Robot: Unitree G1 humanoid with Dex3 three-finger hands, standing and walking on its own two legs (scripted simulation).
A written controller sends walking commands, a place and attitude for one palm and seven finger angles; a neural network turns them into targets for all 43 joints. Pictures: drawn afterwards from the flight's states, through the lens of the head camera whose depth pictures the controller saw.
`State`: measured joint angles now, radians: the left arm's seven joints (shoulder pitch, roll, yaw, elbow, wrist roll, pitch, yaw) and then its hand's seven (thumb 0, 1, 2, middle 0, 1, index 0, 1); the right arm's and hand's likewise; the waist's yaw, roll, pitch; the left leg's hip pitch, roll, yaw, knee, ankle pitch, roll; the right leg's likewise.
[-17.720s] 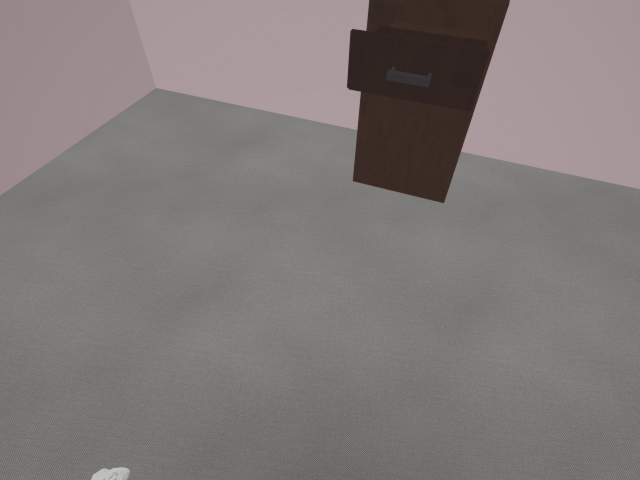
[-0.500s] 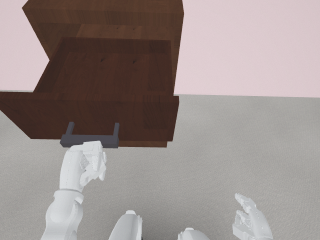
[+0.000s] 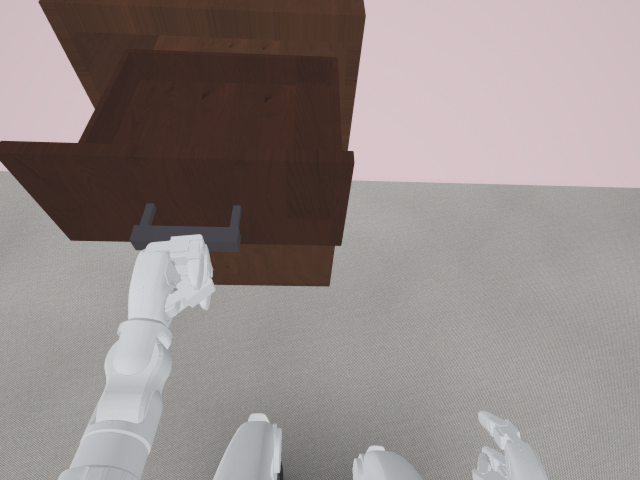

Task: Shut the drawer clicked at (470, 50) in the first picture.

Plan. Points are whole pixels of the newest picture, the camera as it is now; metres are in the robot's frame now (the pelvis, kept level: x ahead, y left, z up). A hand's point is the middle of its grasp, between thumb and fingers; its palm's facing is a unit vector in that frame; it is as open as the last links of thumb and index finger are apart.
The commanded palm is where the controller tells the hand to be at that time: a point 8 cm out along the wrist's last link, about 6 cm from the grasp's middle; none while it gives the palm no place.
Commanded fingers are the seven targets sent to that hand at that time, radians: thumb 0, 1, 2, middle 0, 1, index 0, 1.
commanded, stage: push the drawer shut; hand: left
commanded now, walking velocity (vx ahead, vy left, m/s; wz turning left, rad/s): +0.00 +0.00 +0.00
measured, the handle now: (190, 225) +0.42 +0.18 +0.05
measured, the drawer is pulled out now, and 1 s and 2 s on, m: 0.25 0.12 0.01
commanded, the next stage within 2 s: none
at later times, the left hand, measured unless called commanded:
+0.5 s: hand (218, 234) +0.41 +0.15 +0.04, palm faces +0.02 -1.00 -0.04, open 2.9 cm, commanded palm +0.40 +0.19 +0.05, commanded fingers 0.00 0.90 0.90 -1.40 -1.60 -1.40 -1.60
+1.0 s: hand (222, 197) +0.47 +0.15 +0.04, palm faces +0.02 -1.00 -0.04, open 3.0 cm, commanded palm +0.46 +0.19 +0.05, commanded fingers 0.00 0.90 0.90 -1.40 -1.60 -1.40 -1.60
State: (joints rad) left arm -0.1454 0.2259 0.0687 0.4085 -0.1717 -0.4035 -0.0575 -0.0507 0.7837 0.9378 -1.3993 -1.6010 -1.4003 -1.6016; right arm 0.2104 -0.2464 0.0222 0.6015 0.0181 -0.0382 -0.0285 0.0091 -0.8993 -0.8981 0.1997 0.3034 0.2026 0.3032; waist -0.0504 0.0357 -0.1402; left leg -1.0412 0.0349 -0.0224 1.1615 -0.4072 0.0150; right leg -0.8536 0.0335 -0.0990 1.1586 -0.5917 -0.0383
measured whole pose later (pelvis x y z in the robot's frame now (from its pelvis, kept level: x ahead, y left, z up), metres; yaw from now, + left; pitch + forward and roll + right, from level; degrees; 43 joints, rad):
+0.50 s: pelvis +0.00 +0.01 +0.00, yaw -1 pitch +18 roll -3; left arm -0.46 0.24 0.14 0.75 -0.12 -0.45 -0.02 -0.03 0.81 0.94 -1.40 -1.60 -1.40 -1.60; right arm 0.28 -0.25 0.01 0.64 0.00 0.00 0.00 0.01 -0.90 -0.90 0.20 0.30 0.20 0.30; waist -0.09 0.03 -0.14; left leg -1.08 0.04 -0.01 1.15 -0.39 0.03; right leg -0.90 0.03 -0.08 1.16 -0.58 -0.03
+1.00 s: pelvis +0.00 +0.00 -0.01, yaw -2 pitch +21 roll -4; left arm -0.72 0.34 0.27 1.03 -0.09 -0.48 -0.08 -0.02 0.78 0.92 -1.40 -1.60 -1.40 -1.60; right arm 0.32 -0.25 0.01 0.66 -0.01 0.05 0.01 0.00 -0.90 -0.90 0.20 0.30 0.20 0.30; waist -0.13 0.04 -0.14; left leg -1.15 0.05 -0.01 1.19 -0.41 0.02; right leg -0.97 0.05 -0.08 1.19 -0.58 -0.03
